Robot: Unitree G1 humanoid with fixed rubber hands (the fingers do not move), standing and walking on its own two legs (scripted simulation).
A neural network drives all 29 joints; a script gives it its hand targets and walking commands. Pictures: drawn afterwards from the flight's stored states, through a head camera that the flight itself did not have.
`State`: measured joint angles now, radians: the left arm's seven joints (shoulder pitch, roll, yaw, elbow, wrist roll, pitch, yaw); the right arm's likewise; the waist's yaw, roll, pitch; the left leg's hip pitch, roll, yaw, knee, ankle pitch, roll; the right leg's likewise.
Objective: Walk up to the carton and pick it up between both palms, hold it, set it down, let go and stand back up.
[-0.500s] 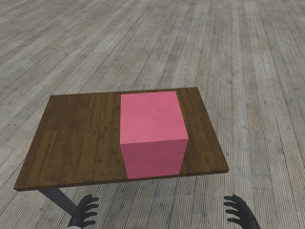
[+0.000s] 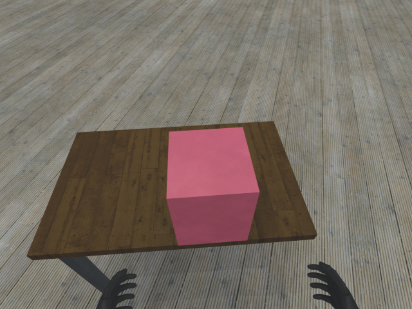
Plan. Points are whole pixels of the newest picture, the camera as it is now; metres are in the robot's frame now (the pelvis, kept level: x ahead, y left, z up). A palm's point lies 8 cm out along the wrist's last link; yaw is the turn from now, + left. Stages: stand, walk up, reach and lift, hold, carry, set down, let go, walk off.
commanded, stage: let go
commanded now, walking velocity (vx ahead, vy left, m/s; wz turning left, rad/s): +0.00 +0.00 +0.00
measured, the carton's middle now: (209, 188) +0.45 +0.02 -0.10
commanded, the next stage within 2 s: stand in 0.10 s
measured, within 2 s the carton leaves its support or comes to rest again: neither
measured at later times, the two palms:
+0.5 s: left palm out of the picture +0.05 +0.29 -0.10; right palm out of the picture +0.06 -0.30 -0.10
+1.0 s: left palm out of the picture -0.03 +0.29 -0.12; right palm out of the picture -0.03 -0.30 -0.12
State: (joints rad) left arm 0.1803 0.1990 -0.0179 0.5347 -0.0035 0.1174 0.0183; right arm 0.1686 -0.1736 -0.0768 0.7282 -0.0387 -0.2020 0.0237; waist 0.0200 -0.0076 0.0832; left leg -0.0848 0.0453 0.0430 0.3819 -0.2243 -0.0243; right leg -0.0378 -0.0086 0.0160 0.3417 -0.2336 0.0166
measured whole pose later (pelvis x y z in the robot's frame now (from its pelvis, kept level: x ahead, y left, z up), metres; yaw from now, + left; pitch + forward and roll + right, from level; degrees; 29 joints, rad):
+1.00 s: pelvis -0.07 +0.00 -0.01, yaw +1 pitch -5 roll +0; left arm 0.30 0.34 0.01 0.93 0.02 0.00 -0.01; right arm 0.32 -0.33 -0.03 0.93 -0.01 0.00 0.01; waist 0.00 -0.01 0.02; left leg -0.21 0.04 0.03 0.45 -0.18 -0.02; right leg -0.18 -0.01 0.00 0.44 -0.18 0.01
